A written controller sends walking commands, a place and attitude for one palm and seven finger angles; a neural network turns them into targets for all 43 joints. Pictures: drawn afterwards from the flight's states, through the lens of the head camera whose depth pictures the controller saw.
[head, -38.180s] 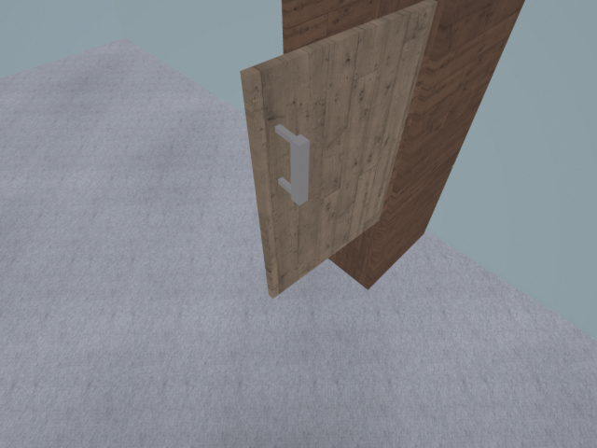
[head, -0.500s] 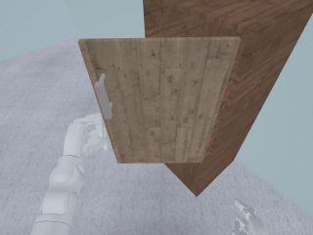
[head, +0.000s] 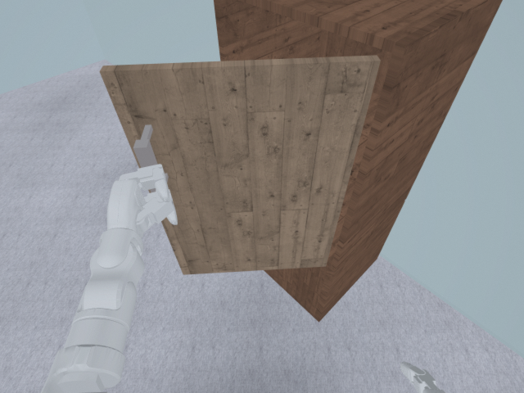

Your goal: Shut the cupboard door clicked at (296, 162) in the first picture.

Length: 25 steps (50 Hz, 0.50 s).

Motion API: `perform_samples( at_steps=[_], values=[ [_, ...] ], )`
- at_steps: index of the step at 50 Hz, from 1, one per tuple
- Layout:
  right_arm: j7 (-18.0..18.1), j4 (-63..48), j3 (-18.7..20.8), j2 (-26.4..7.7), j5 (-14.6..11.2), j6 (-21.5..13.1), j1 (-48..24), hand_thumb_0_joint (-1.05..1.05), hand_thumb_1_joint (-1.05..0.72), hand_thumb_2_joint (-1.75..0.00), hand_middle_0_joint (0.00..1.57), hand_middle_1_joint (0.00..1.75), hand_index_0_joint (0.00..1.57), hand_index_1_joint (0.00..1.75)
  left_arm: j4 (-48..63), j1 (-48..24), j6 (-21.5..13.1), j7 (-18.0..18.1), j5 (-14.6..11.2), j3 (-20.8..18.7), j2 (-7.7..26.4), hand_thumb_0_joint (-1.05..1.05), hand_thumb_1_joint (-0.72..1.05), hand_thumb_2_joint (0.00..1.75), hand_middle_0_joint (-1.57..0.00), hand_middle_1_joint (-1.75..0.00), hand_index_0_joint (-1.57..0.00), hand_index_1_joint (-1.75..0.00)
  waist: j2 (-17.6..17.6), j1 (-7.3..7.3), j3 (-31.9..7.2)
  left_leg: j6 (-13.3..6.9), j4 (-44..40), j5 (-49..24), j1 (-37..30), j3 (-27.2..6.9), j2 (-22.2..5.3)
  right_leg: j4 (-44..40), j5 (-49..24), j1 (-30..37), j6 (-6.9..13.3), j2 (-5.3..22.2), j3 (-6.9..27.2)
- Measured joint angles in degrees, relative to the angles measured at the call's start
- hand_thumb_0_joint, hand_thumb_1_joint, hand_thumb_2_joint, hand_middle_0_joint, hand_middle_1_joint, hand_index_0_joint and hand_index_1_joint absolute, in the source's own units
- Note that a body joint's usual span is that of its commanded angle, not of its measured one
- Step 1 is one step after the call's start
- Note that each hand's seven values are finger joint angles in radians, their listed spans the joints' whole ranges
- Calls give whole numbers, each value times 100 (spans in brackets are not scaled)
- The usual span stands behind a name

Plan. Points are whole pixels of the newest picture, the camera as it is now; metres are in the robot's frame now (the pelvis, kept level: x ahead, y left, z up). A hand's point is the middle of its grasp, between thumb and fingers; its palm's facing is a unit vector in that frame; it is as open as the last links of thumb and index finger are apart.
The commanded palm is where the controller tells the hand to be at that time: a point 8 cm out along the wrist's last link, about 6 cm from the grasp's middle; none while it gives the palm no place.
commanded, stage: bring the fist close to the handle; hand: left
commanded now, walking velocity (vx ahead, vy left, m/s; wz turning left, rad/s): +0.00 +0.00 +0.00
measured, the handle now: (154, 165) +0.46 +0.20 +0.11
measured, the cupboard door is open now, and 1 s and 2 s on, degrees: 50 39 27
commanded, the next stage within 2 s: push the door shut along its arc in 0.18 s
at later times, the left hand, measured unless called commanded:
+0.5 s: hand (169, 196) +0.38 +0.16 +0.11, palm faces +0.05 -1.00 -0.04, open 3.1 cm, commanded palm +0.37 +0.21 +0.11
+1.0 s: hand (188, 166) +0.45 +0.14 +0.11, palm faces -0.10 -0.99 -0.02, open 3.1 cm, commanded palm +0.44 +0.19 +0.11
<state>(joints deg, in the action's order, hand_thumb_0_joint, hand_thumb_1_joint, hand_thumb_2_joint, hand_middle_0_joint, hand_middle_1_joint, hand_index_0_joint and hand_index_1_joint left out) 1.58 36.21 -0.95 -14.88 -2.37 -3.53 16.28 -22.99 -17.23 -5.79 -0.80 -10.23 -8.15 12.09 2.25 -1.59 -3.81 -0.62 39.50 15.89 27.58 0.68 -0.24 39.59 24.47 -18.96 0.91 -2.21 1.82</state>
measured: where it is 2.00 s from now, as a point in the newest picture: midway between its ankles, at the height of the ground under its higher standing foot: outside the picture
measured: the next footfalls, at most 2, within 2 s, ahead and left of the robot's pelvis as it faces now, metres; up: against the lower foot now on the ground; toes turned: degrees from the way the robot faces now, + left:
none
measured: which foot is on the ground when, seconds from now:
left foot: down 0.00-1.00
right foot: down 0.00-1.00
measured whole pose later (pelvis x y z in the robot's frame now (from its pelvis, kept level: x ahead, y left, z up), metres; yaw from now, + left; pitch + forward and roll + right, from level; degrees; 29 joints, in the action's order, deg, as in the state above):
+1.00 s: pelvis +0.00 +0.01 -0.01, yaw +0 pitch +9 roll -1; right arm 1.5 39.3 0.1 -16.3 -2.0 -1.9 21.0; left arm -55.9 -43.7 -13.4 -11.8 -9.6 -11.6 18.5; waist 2.3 -5.8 -4.2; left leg -1.2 43.8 16.9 36.0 0.2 -0.2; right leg 43.1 25.4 -26.7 0.4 -2.3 1.2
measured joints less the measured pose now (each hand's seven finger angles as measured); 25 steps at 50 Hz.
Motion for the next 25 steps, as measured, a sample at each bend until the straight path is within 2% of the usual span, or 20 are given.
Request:
perform_samples(
  at_steps=[7, 17, 25],
  values=[
    [34, 17, 57, -42, -37, 42, 32, 1, -90, -90, 20, 30, 20, 30, 92, 172, -56, -117, -68, -48, 74, 1, 90, 90, -130, -150, -130, -150, 22, 32, 20, 10, 17, 16, -16, -40, -7, -26, 6, 47, 12, -13, -39],
    [58, -4, 8, 5, -31, -4, -169, 1, -90, -90, 20, 30, 20, 30, -58, -2, -79, -137, -40, 81, -7, 1, 90, 90, -130, -150, -130, -150, 27, 59, 5, 9, 25, -8, 12, -79, 20, -4, 8, 30, 11, 7, -83],
    [97, -11, -67, 29, -36, 16, -245, 1, -90, -90, 20, 30, 20, 30, -919, -752, -161, -346, -25, 37, 204, 1, 90, 90, -130, -150, -131, -150, 14, -15, 61, 12, 97, -16, 134, -138, 23, 41, 8, -61, 15, 0, -144]
  ],
)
